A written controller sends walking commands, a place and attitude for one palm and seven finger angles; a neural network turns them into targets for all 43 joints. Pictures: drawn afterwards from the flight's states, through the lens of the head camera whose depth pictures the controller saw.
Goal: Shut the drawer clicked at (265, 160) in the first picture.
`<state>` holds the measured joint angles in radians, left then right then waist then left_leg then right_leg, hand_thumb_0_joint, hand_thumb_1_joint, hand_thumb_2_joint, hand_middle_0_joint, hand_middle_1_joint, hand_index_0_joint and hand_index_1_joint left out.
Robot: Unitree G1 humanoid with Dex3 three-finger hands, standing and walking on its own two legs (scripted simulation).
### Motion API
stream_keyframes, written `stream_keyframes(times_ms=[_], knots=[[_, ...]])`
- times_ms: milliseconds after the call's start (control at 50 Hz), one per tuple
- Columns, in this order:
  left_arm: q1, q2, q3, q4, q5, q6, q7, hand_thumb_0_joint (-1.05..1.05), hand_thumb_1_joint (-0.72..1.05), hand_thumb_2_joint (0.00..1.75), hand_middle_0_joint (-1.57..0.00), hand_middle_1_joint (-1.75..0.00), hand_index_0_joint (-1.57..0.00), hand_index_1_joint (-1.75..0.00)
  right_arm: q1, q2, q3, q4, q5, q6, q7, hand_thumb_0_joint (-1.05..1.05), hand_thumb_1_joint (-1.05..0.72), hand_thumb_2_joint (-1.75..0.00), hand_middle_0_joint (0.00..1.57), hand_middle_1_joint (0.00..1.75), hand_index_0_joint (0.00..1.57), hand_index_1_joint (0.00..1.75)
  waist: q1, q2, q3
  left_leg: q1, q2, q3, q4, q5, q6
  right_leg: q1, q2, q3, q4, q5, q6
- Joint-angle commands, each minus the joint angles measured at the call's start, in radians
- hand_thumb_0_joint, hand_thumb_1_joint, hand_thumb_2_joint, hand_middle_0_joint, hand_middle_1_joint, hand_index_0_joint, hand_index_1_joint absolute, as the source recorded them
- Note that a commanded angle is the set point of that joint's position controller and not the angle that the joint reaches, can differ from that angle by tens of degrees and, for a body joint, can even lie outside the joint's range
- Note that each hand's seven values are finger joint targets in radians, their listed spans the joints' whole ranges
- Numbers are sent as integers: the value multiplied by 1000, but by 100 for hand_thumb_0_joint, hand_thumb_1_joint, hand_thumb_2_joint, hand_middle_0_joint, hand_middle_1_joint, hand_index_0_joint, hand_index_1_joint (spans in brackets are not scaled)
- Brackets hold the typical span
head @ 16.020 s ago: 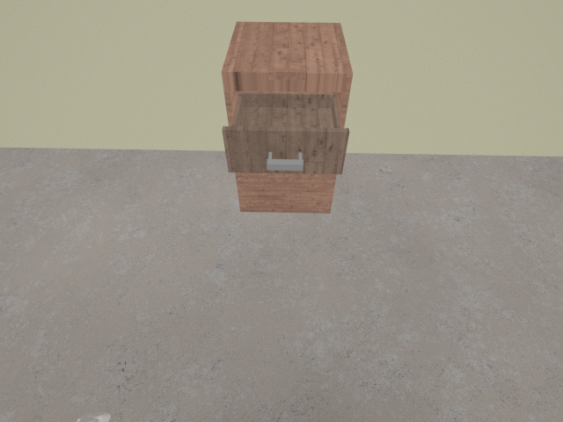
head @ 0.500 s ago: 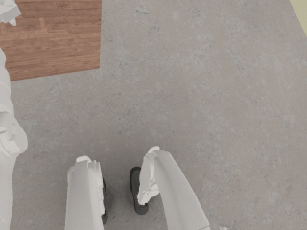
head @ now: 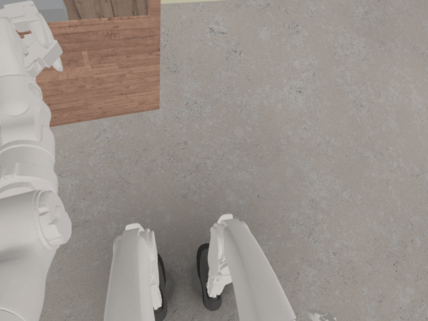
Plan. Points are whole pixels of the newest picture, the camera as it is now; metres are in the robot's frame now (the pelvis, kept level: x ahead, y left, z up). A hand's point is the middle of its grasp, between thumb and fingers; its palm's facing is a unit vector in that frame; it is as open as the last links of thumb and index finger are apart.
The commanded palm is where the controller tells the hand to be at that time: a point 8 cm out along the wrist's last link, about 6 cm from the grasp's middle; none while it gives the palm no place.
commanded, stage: draw the hand back to the body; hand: left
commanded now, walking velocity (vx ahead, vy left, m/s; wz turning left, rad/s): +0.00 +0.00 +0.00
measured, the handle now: out of the picture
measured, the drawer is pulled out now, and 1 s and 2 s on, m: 0.00 0.00 0.00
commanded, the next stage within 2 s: step back with the hand held close in 1.48 s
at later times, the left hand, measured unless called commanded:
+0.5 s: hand out of the picture +0.43 +0.24 +0.14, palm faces +0.28 -0.96 -0.03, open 3.2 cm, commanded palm +0.39 +0.27 +0.15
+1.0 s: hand out of the picture +0.31 +0.26 +0.29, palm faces +0.35 -0.88 -0.32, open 3.3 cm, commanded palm +0.26 +0.30 +0.32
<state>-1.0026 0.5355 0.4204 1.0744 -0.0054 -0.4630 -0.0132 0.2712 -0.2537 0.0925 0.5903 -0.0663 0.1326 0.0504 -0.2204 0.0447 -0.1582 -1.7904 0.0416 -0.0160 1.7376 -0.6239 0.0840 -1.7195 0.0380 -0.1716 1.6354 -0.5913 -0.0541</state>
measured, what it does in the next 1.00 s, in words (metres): rises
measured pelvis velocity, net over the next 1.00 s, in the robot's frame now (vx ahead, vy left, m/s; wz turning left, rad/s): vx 0.09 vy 0.01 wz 0.12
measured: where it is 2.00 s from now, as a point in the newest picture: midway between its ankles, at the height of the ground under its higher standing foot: (183, 293)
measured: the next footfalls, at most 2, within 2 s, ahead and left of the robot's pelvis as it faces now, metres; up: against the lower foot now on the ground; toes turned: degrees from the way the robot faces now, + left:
none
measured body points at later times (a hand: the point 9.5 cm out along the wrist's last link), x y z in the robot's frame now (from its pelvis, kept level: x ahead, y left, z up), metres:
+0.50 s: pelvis +0.05 +0.00 +0.12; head +0.19 +0.03 +0.55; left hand +0.41 +0.29 +0.15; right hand +0.20 -0.23 +0.00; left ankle +0.06 +0.08 -0.50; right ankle +0.07 -0.10 -0.50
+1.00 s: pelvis +0.09 +0.01 +0.23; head +0.10 +0.00 +0.67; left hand +0.29 +0.30 +0.31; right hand +0.29 -0.18 +0.14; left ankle +0.06 +0.08 -0.50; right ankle +0.07 -0.10 -0.50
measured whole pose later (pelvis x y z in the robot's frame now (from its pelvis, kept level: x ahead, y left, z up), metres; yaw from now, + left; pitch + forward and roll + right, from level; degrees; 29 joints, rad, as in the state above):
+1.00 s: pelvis +0.09 +0.01 +0.23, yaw +7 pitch +4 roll -1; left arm 0.26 0.31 0.10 -0.08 -0.08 -0.01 0.13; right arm 0.22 -0.23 0.06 0.51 0.05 0.03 -0.08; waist 0.02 0.07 -0.07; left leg -0.33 -0.04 0.03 0.63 -0.36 0.07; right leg -0.30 0.02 -0.06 0.58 -0.35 -0.02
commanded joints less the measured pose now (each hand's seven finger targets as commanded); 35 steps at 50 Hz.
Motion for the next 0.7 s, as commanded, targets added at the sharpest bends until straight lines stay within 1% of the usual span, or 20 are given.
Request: stream_keyframes(times_ms=[0,20,40,80,120,140,160,180,240,320,340,380,420,440,460,540,580,600,620,680], knots=[[-370,211,23,-209,-10,-78,13,0,90,90,-140,-160,-140,-160,198,-212,-82,-19,-4,17,-16,0,-90,-90,20,30,20,30,-12,202,-631,563,7,-133,-189,341,-50,287,17,117,-174,196,23],[-365,220,34,-206,-9,-83,14,0,90,90,-140,-160,-140,-160,196,-212,-83,-21,-4,20,-18,0,-90,-90,20,30,20,30,-10,193,-632,560,7,-132,-187,348,-50,292,16,116,-170,201,24],[-369,186,8,-207,-10,-85,11,0,90,90,-140,-160,-140,-160,194,-209,-85,-20,-4,23,-17,0,-90,-90,20,30,20,30,-20,185,-632,571,8,-136,-186,360,-49,285,17,114,-171,211,26],[-368,195,23,-233,-15,-96,10,0,90,90,-140,-160,-140,-160,194,-210,-89,-23,-5,27,-17,0,-90,-90,20,30,20,30,-7,213,-663,607,7,-134,-183,399,-53,287,15,115,-165,236,25],[-269,224,56,-433,-34,-104,6,0,90,90,-140,-160,-140,-160,180,-210,-103,-66,7,36,-11,0,-90,-90,20,30,20,30,67,278,-834,765,5,-129,-232,509,-68,401,15,124,-187,315,20],[-190,200,45,-534,-52,-92,3,0,90,90,-140,-160,-140,-160,170,-204,-111,-88,17,38,-6,0,-90,-90,20,30,20,30,90,293,-913,844,2,-124,-263,574,-74,474,15,131,-210,376,19],[-99,181,33,-618,-72,-72,-2,0,90,90,-140,-160,-140,-160,160,-199,-116,-105,31,38,-3,0,-90,-90,20,30,20,30,110,312,-947,915,4,-127,-296,633,-85,513,15,129,-227,417,16],[-8,154,19,-689,-92,-43,-5,0,90,90,-140,-160,-140,-160,151,-194,-120,-117,44,38,1,0,-90,-90,20,30,20,30,124,291,-954,949,3,-122,-328,659,-86,573,15,128,-258,448,19],[185,66,-32,-804,-150,54,-10,0,90,90,-140,-160,-140,-160,112,-181,-124,-131,84,17,-14,0,-90,-90,20,30,20,30,112,120,-842,887,-2,-100,-405,578,-60,740,10,140,-359,490,35],[287,-17,-75,-855,-191,81,16,0,90,90,-140,-160,-140,-160,76,-155,-122,-100,103,-48,-54,0,-90,-90,20,30,20,30,95,9,-653,833,-11,-65,-482,467,-47,836,0,162,-470,462,53],[302,-39,-91,-860,-194,68,18,0,90,90,-140,-160,-140,-160,68,-150,-123,-89,104,-65,-62,0,-90,-90,20,30,20,30,91,5,-613,834,-13,-56,-498,450,-48,849,-1,166,-491,454,54],[325,-69,-126,-852,-182,33,20,0,90,90,-140,-160,-140,-160,59,-143,-126,-72,98,-94,-70,0,-90,-90,20,30,20,30,97,63,-557,906,-16,-50,-536,449,-57,824,-1,156,-519,420,49],[377,-133,-188,-798,-179,14,4,0,90,90,-140,-160,-140,-160,54,-141,-129,-61,97,-110,-72,0,-90,-90,20,30,20,30,88,33,-467,949,-19,-47,-577,432,-59,818,2,146,-563,388,47],[417,-121,-177,-786,-179,6,-5,0,90,90,-140,-160,-140,-160,50,-144,-132,-64,97,-114,-75,0,-90,-90,20,30,20,30,103,24,-447,958,-21,-43,-599,433,-60,846,2,146,-578,390,43],[444,-143,-208,-787,-178,3,-19,0,90,90,-140,-160,-140,-160,44,-142,-133,-74,100,-117,-74,0,-90,-90,20,30,20,30,110,73,-431,999,-26,-38,-620,453,-61,856,1,146,-595,404,38],[630,-142,-198,-809,-205,28,-57,0,90,90,-140,-160,-140,-160,10,-139,-131,-129,111,-111,-77,0,-90,-90,20,30,20,30,155,21,-347,1050,-31,-23,-714,478,-58,991,-1,142,-671,451,35],[688,-113,-168,-894,-215,32,-57,0,90,90,-140,-160,-140,-160,1,-135,-130,-159,115,-108,-80,0,-90,-90,20,30,20,30,179,56,-356,1124,-30,-24,-758,534,-62,1045,0,136,-690,487,32],[797,3,-192,-889,-85,148,17,0,90,90,-140,-160,-140,-160,-14,-127,-136,-191,119,-54,-87,0,-90,-90,20,30,20,30,231,80,-437,1247,-33,-15,-850,562,-67,1172,-28,179,-762,490,12],[803,-71,-238,-984,-88,205,54,0,90,90,-140,-160,-140,-160,-27,-103,-128,-241,126,-36,-97,0,-90,-90,20,30,20,30,195,65,-361,1270,-32,-6,-883,562,-63,1191,-30,169,-800,512,17],[846,-51,-236,-1076,-66,297,134,0,90,90,-140,-160,-140,-160,-66,-103,-108,-261,126,-21,-129,0,-90,-90,20,30,20,30,189,48,-257,1323,-19,-19,-958,535,-57,1236,-31,164,-870,495,19]])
